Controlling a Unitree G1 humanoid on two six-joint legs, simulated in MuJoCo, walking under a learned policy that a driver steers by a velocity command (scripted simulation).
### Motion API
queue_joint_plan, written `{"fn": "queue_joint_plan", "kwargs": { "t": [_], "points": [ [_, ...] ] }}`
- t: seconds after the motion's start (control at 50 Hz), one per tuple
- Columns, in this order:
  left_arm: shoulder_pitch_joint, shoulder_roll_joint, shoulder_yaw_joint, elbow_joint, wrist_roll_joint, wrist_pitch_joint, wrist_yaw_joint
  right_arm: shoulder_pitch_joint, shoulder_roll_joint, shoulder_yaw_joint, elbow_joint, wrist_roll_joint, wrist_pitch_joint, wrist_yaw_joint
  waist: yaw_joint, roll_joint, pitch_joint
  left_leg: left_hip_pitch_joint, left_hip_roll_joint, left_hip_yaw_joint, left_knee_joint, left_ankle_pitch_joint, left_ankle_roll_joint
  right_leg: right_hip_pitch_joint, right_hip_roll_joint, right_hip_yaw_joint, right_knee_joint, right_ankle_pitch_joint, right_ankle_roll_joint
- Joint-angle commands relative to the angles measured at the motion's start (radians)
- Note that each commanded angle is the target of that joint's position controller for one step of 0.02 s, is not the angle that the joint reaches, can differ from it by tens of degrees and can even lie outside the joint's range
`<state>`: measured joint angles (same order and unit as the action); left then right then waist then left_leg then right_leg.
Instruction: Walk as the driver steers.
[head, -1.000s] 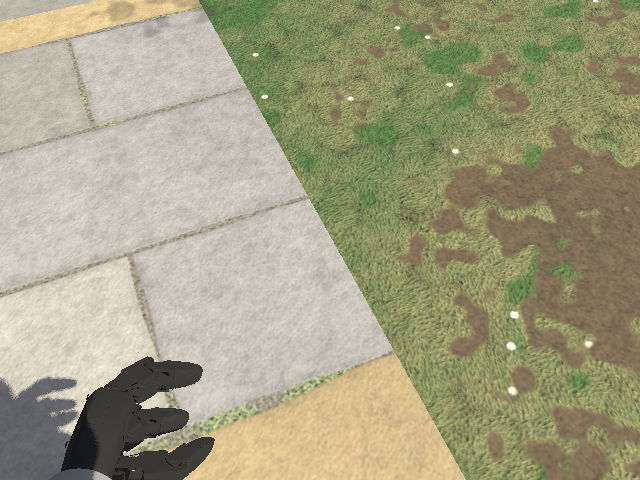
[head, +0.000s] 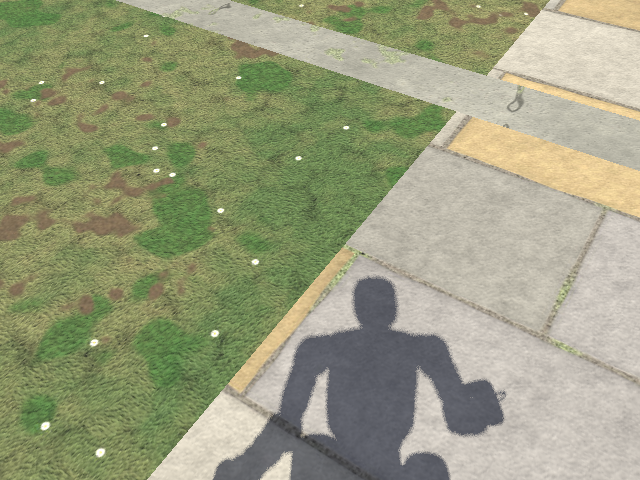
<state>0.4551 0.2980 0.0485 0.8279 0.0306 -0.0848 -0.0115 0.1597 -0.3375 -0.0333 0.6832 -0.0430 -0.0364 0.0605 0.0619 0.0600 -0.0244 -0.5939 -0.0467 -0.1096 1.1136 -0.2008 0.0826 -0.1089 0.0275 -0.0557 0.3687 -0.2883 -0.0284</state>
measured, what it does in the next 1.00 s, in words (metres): walks ahead, turning right: left foot, then right foot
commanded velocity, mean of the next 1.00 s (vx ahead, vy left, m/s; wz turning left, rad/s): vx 0.99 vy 0.00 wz -0.69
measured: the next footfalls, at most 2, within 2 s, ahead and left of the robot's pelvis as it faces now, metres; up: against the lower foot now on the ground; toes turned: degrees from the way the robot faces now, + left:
left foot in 0.22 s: +0.39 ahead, +0.09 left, +0.00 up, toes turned -4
right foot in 0.68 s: +0.77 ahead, -0.18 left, +0.00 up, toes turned -30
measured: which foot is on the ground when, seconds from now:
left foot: up 0.00-0.20, down 0.22-0.68, up 0.70-1.00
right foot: down 0.00-0.24, up 0.26-0.66, down 0.68-1.00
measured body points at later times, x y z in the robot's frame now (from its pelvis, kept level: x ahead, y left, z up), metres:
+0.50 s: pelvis +0.44 -0.02 -0.01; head +0.45 -0.03 +0.44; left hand +0.67 +0.21 -0.10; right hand +0.35 -0.30 -0.13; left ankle +0.35 +0.09 -0.74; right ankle +0.53 -0.17 -0.66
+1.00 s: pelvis +0.87 -0.21 -0.01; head +0.90 -0.23 +0.44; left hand +1.05 +0.04 -0.13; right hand +0.94 -0.54 -0.06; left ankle +1.16 -0.19 -0.69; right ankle +0.74 -0.16 -0.74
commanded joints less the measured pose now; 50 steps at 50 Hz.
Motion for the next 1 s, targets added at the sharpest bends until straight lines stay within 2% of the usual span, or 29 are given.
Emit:
{"fn": "queue_joint_plan", "kwargs": {
  "t": [0.02,0.08,0.14,0.18,0.2,0.22,0.24,0.26,0.28,0.3,0.32,0.36,0.4,0.48,0.52,0.56,0.6,0.62,0.64,0.66,0.68,0.7,0.72,0.74,0.76,0.8,0.84,0.92,1.0],
  "points": [
    [0.015,0.1,0.013,-0.025,-0.014,-0.035,-0.004,-0.14,-0.035,0.009,-0.104,-0.004,-0.012,0.009,-0.02,-0.124,0.135,-0.242,0.022,-0.011,-0.125,0.095,-0.018,0.06,-0.222,0.227,-0.267,0.099,-0.092],
    [0.065,0.083,0.003,0.017,-0.027,-0.036,-0.005,-0.297,-0.003,0.041,-0.16,-0.008,-0.026,0.026,-0.003,-0.117,0.157,-0.075,0.063,0.171,-0.38,0.206,-0.027,-0.02,-0.186,0.17,-0.342,0.375,-0.115],
    [0.071,0.155,0.015,0.046,-0.028,-0.032,0.002,-0.307,-0.004,0.048,-0.159,0.002,-0.032,0.013,-0.028,-0.123,0.139,0.096,0.033,0.179,-0.502,0.208,-0.002,0.035,-0.215,0.151,-0.306,0.716,-0.13],
    [0.073,0.203,0.023,0.065,-0.028,-0.027,0.008,-0.178,-0.056,0.027,-0.121,-0.004,-0.034,-0.02,-0.104,-0.158,0.02,0.299,-0.029,0.18,-0.524,0.099,0.022,0.109,-0.224,0.138,-0.089,1.127,-0.121],
    [0.059,0.214,0.024,0.07,-0.025,-0.02,0.013,0.008,-0.093,0.008,-0.063,-0.006,-0.036,-0.039,-0.193,-0.17,-0.082,0.503,-0.042,0.166,-0.54,0.05,0.035,0.076,-0.216,0.138,0.129,1.149,-0.11],
    [0.024,0.197,0.02,0.059,-0.027,-0.017,0.012,0.202,-0.136,-0.015,-0.005,-0.013,-0.039,-0.059,-0.289,-0.156,-0.171,0.771,0.05,0.089,-0.552,0.026,0.046,-0.102,-0.175,0.13,0.398,0.938,-0.096],
    [0.039,0.078,-0.001,0.024,-0.014,-0.022,0.011,0.357,-0.212,-0.041,0.024,-0.037,-0.044,-0.077,-0.283,0.03,-0.319,0.983,0.331,-0.208,-0.573,-0.339,0.049,-0.292,-0.084,0.102,0.749,0.262,-0.108],
    [0.124,0.017,-0.011,-0.012,-0.063,-0.013,0.004,0.296,-0.227,-0.045,0.005,-0.039,-0.036,-0.074,-0.183,0.189,-0.427,1.061,0.517,-0.703,-0.777,-0.612,0.12,-0.535,0.008,0.14,1.016,-0.158,-0.099],
    [0.018,0.106,0.008,-0.011,-0.047,0.0,0.008,0.197,-0.149,-0.041,-0.001,-0.017,-0.031,-0.071,-0.18,0.058,-0.244,0.911,0.457,-0.62,-0.842,-0.624,0.115,-0.632,-0.055,0.146,1.028,-0.048,-0.106],
    [-0.053,0.095,0.009,-0.021,-0.038,0.007,0.0,0.14,-0.077,-0.025,0.008,-0.01,-0.039,-0.069,-0.156,0.008,-0.094,0.766,0.418,-0.442,-0.851,-0.442,0.106,-0.642,-0.091,0.137,0.979,0.022,-0.1],
    [-0.075,0.066,0.005,-0.019,-0.033,0.016,-0.008,0.126,-0.048,-0.022,0.028,-0.01,-0.047,-0.065,-0.126,-0.03,-0.009,0.648,0.382,-0.322,-0.884,-0.265,0.097,-0.617,-0.118,0.133,0.946,0.034,-0.09],
    [-0.061,0.023,0.002,-0.018,-0.01,0.051,-0.025,0.129,-0.021,-0.016,0.061,0.004,-0.066,-0.068,-0.064,0.007,0.048,0.509,0.34,-0.144,-0.935,-0.139,0.065,-0.563,-0.153,0.133,0.911,0.031,-0.067],
    [-0.141,-0.001,-0.001,-0.055,-0.004,0.078,-0.037,0.145,0.005,-0.013,0.097,0.029,-0.085,-0.06,-0.046,0.011,0.106,0.475,0.321,-0.018,-0.984,-0.028,0.043,-0.621,-0.183,0.122,0.889,0.055,-0.054],
    [-0.324,-0.011,-0.017,-0.145,-0.011,0.08,-0.065,0.133,0.011,-0.01,0.125,0.022,-0.105,-0.056,-0.027,0.008,0.165,0.417,0.227,0.264,-1.025,0.264,-0.002,-0.638,-0.167,0.042,0.71,0.287,-0.055],
    [-0.399,0.002,-0.024,-0.175,-0.014,0.076,-0.081,0.148,-0.022,-0.016,0.137,0.024,-0.109,-0.061,-0.031,-0.034,0.178,0.421,0.209,0.351,-1.049,0.411,-0.029,-0.552,-0.133,-0.036,0.526,0.379,-0.081],
    [-0.447,0.013,-0.028,-0.188,-0.011,0.072,-0.091,0.192,-0.063,-0.02,0.152,0.027,-0.109,-0.071,-0.038,-0.049,0.173,0.501,0.217,0.395,-1.013,0.742,-0.054,-0.462,-0.065,-0.118,0.405,0.428,-0.114],
    [-0.378,0.055,-0.018,-0.163,-0.014,0.07,-0.084,0.22,-0.128,-0.034,0.146,0.025,-0.087,-0.089,0.008,0.006,0.089,0.633,0.241,0.401,-0.843,1.168,-0.076,-0.355,0.019,-0.168,0.373,0.354,-0.142],
    [-0.276,0.086,-0.007,-0.137,-0.015,0.071,-0.075,0.202,-0.161,-0.044,0.136,0.019,-0.068,-0.098,0.071,0.037,0.027,0.653,0.262,0.392,-0.692,1.303,-0.078,-0.244,0.051,-0.166,0.375,0.285,-0.158],
    [-0.097,0.13,0.015,-0.09,-0.014,0.072,-0.064,0.157,-0.188,-0.053,0.119,0.011,-0.048,-0.103,0.165,0.055,-0.06,0.613,0.287,0.372,-0.463,1.353,-0.067,-0.057,0.073,-0.133,0.382,0.212,-0.187],
    [0.118,0.18,0.046,-0.022,-0.013,0.071,-0.043,0.115,-0.193,-0.056,0.098,0.002,-0.031,-0.098,0.248,0.026,-0.145,0.49,0.284,0.344,-0.144,1.196,-0.05,0.189,0.081,-0.06,0.327,0.135,-0.222],
    [0.108,0.227,0.083,-0.016,-0.045,0.085,-0.016,0.081,-0.138,-0.051,0.1,0.006,-0.031,-0.078,0.231,-0.155,-0.11,0.259,0.088,0.339,0.285,0.293,-0.07,0.326,0.025,0.075,0.23,0.07,-0.256],
    [-0.032,0.358,0.096,-0.062,0.004,0.098,-0.015,0.222,-0.018,-0.011,-0.006,0.003,-0.055,-0.064,-0.001,-0.341,-0.175,-0.178,-0.006,0.221,0.632,-0.316,-0.13,0.552,-0.223,0.591,0.191,0.199,-0.439],
    [-0.009,0.351,0.107,-0.103,-0.004,0.103,-0.007,0.12,-0.066,-0.004,-0.054,0.006,-0.084,-0.069,0.087,-0.161,-0.306,-0.29,0.012,0.029,0.641,-0.25,-0.112,0.591,-0.294,0.847,-0.028,-0.108,-0.505],
    [-0.033,0.285,0.095,-0.084,-0.008,0.096,0.006,0.057,-0.084,-0.001,-0.061,0.005,-0.101,-0.067,0.051,-0.034,-0.114,-0.315,0.076,0.01,0.496,-0.185,-0.099,0.4,-0.289,0.837,-0.148,-0.208,-0.434],
    [-0.067,0.231,0.08,-0.065,-0.013,0.085,0.009,0.04,-0.078,0.002,-0.064,0.001,-0.099,-0.067,-0.016,0.028,0.0,-0.247,0.125,0.014,0.352,-0.148,-0.1,0.213,-0.249,0.746,-0.162,-0.149,-0.38],
    [-0.127,0.187,0.061,-0.075,-0.016,0.051,0.017,0.07,-0.06,0.013,-0.045,-0.031,-0.055,-0.068,-0.094,0.05,0.076,-0.09,0.168,0.019,0.224,-0.16,-0.127,-0.059,-0.153,0.577,-0.165,0.013,-0.343],
    [-0.135,0.167,0.051,-0.079,-0.024,0.025,0.01,0.043,-0.04,0.019,-0.06,-0.035,-0.019,-0.061,-0.112,0.028,0.096,-0.004,0.191,0.05,0.067,-0.171,-0.157,-0.222,-0.081,0.476,-0.188,0.07,-0.335],
    [-0.104,0.184,0.066,-0.083,-0.026,0.009,-0.003,-0.183,0.011,0.045,-0.151,0.001,-0.021,-0.04,-0.033,-0.044,0.129,0.098,0.156,0.104,-0.332,0.188,-0.165,-0.3,0.004,0.402,-0.21,0.2,-0.271],
    [-0.056,0.205,0.081,-0.075,-0.035,0.011,-0.005,-0.228,-0.029,0.034,-0.172,0.02,-0.031,-0.041,0.015,-0.104,0.07,0.191,0.097,0.088,-0.537,0.297,-0.131,-0.116,-0.04,0.449,-0.132,0.416,-0.207]
  ]
}}
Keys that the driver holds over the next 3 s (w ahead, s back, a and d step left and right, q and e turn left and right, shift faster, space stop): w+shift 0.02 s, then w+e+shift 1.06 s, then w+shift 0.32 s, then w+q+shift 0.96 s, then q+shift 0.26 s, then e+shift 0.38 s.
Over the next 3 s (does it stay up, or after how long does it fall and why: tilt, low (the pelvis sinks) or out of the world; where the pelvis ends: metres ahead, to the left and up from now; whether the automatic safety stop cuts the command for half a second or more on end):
stays up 2.08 -1.20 -0.01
